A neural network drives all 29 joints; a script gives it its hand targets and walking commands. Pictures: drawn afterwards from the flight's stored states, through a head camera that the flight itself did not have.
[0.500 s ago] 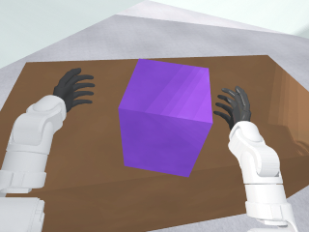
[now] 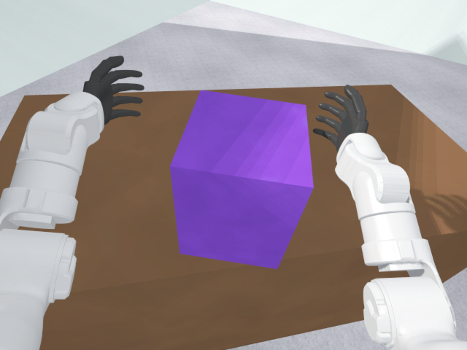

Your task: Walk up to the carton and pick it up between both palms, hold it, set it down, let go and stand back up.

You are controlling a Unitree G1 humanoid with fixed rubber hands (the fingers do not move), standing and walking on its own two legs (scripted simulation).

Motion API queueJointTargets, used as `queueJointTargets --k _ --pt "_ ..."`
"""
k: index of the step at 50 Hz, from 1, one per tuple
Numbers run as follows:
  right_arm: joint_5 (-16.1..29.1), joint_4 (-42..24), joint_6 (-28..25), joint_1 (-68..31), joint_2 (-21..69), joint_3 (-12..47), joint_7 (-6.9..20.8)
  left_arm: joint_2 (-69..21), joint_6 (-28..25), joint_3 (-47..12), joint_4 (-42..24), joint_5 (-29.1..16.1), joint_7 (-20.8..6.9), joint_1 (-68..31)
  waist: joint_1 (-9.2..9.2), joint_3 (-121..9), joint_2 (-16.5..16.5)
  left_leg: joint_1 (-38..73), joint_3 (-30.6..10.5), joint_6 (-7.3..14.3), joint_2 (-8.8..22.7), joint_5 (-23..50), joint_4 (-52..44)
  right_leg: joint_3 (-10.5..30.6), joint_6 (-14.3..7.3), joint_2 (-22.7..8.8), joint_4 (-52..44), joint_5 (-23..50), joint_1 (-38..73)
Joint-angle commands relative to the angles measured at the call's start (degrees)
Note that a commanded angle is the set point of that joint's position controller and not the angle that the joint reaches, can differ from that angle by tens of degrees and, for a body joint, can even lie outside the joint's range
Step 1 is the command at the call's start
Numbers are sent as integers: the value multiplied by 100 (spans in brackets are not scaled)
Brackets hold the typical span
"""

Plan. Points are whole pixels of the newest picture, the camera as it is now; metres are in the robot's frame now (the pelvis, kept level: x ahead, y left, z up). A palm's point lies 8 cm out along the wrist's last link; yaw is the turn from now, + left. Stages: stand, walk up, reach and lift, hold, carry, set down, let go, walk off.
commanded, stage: reach and lift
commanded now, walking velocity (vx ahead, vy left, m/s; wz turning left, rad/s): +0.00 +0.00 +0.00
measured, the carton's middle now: (240, 182) +0.41 -0.08 +0.07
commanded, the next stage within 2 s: none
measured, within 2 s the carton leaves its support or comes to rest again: neither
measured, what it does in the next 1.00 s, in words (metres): stands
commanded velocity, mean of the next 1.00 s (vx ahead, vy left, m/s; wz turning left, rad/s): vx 0.00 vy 0.00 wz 0.00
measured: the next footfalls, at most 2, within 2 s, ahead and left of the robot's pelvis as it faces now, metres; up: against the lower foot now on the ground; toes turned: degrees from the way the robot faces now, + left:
none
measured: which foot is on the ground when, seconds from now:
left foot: down 0.00-1.00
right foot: down 0.00-1.00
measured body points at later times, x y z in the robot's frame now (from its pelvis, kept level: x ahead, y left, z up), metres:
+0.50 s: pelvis -0.01 +0.01 +0.00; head -0.01 +0.02 +0.45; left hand +0.48 +0.13 +0.23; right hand +0.40 -0.24 +0.21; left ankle -0.01 +0.11 -0.75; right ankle +0.02 -0.14 -0.75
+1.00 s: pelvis +0.00 +0.00 -0.01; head +0.02 +0.02 +0.44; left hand +0.48 +0.10 +0.12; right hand +0.39 -0.23 +0.12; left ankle -0.01 +0.11 -0.75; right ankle +0.02 -0.14 -0.75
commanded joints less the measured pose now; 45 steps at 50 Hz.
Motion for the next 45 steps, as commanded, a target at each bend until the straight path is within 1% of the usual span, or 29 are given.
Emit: queueJointTargets --k 1,4,5,6,9,10,13,14,15,20,21,22,23,24,26,27,30,31,33,35,36,37,38,39,40,42,43,44,45 --pt "-71 -776 -384 -2987 -858 -390 52 886 -427 259 -1129 13 29 -3280 -117 -3206 666 628 -16 -234 -313 1797 -100 -164 -86 278 365 2894 1444" --pt "14 -299 -352 -3381 -1025 -352 87 1039 -462 232 -480 -48 86 -3764 -123 -3029 694 730 -32 -302 -244 1632 14 -230 -107 258 315 2622 1196" --pt "-121 -294 -398 -3431 -963 -484 61 986 -515 145 -371 -60 71 -3769 -313 -2996 599 645 -62 -205 -272 1355 -4 -249 -94 270 267 2373 1112" --pt "-17 -459 -419 -3730 -902 -218 49 1193 -557 155 -71 -181 47 -3973 -144 -2929 437 500 -46 -156 -286 1339 5 -174 -102 200 273 2541 1206" --pt "-140 -18 -517 -4018 -985 -392 86 823 -755 -155 601 -83 71 -3906 -422 -3344 479 492 -127 -156 -271 1404 -59 -314 -23 269 360 2819 1175" --pt "-152 -89 -570 -3928 -889 -395 92 821 -817 -59 -88 -35 73 -4136 -250 -3761 739 805 -88 -198 -304 1860 58 -218 -98 292 378 3053 1321" --pt "-52 555 -645 -3903 -870 -254 133 798 -889 -135 441 68 75 -4259 -271 -3388 1073 1291 -104 -376 -289 2278 163 -390 -129 317 235 2818 901" --pt "-172 1398 -553 -3789 -1060 -367 180 810 -869 11 1205 170 26 -4191 -180 -2550 865 933 -152 -345 -230 2040 45 -429 -122 332 166 2430 656" --pt "-172 1054 -679 -4065 -1089 -290 217 756 -965 -203 1002 105 2 -4463 -322 -2752 912 965 -111 -341 -291 1701 -4 -442 -104 310 82 2187 760" --pt "-261 1351 -929 -4264 -685 -68 190 737 -1377 -67 2030 92 44 -4286 -120 -2716 407 483 -62 -137 -327 1377 -104 -316 -52 273 128 2372 959" --pt "-288 1366 -1016 -4100 -812 -303 195 851 -1556 -210 1612 76 61 -4368 -436 -3040 487 603 -159 -125 -362 1438 -71 -354 -28 280 226 2494 926" --pt "-190 1119 -1087 -4273 -549 -36 176 819 -1669 -172 1734 58 69 -4387 -162 -3095 517 735 -133 -127 -344 1681 -30 -337 -30 284 227 2546 900" --pt "-268 1358 -1104 -4144 -595 -200 156 743 -1715 -214 1864 147 93 -4314 -347 -3242 490 735 -128 -129 -325 1454 -46 -419 -20 327 254 2431 777" --pt "-257 1165 -1177 -4068 -404 -33 194 623 -1853 -163 1776 154 110 -4120 -94 -3214 418 740 -95 -71 -334 1511 -18 -407 -54 307 204 2334 814" --pt "-423 1724 -1219 -3892 -477 -204 188 587 -1954 -224 2199 156 114 -4276 -343 -2971 529 786 -104 -127 -319 1430 -7 -424 -16 298 164 2127 501" --pt "-445 1236 -1390 -4121 -546 -182 187 524 -2093 -251 1870 132 158 -4418 -162 -3236 578 875 -99 -185 -292 1598 75 -434 -27 334 183 2053 414" --pt "-504 1750 -1500 -3990 -427 -221 139 444 -2280 -241 2481 84 222 -4484 -198 -2681 725 567 -80 -160 -299 952 -47 -345 -36 260 73 1532 150" --pt "-589 933 -1713 -4105 -275 -284 103 335 -2477 -400 1485 -35 276 -4589 -223 -3869 768 871 -102 -194 -361 1534 130 -398 -23 326 186 2084 365" --pt "-582 1514 -1835 -4023 -170 -203 114 236 -2582 -243 2571 136 341 -4131 -237 -3379 496 728 -114 -158 -331 1258 147 -453 -15 346 199 1800 46" --pt "-834 1407 -1964 -3905 -224 -491 83 188 -2719 -242 2300 180 370 -4284 -226 -3659 811 636 -88 -154 -311 1023 79 -464 -29 278 178 1495 -110" --pt "-893 1373 -1998 -3690 -72 -426 54 223 -2789 -184 2466 253 364 -4194 -199 -3550 679 557 -32 -110 -354 818 59 -418 -39 280 212 1413 -2" --pt "-948 1056 -2087 -3735 -22 -404 47 180 -2934 -227 2028 111 394 -4285 -116 -3983 663 481 -15 -130 -348 974 88 -357 -53 248 297 1565 133" --pt "-1040 1293 -2110 -3665 -52 -498 24 181 -2984 -230 2072 151 421 -4335 -268 -3944 693 543 -81 -196 -291 1154 193 -437 4 313 366 1672 -1" --pt "-977 1410 -2124 -3580 51 -457 40 86 -3008 -215 2109 209 412 -4279 -208 -4008 966 678 -62 -242 -299 1285 254 -395 -63 288 375 1741 -23" --pt "-968 1329 -2181 -3668 102 -376 23 9 -3030 -211 2376 134 417 -4057 -235 -3744 634 587 -64 -211 -294 1221 267 -414 -32 322 347 1684 -110" --pt "-1135 1725 -2236 -3370 111 -459 27 37 -3186 -118 2521 326 438 -4040 -175 -3836 888 448 -32 -194 -298 1079 239 -360 -17 261 442 1651 -214" --pt "-1213 1518 -2388 -3379 52 -560 7 -21 -3247 -47 2281 308 455 -3912 -244 -3926 680 571 -77 -236 -326 1289 314 -409 9 331 397 1750 -143" --pt "-1114 1420 -2482 -3375 209 -379 24 28 -3385 28 2384 306 449 -3878 -117 -4014 570 453 -52 -188 -356 1330 328 -372 -13 310 523 1961 -19" --pt "-1056 1338 -2571 -3363 132 -328 45 -143 -3425 -47 2079 344 478 -3858 -132 -4372 753 670 -86 -276 -339 1839 429 -358 28 329 601 2312 -54"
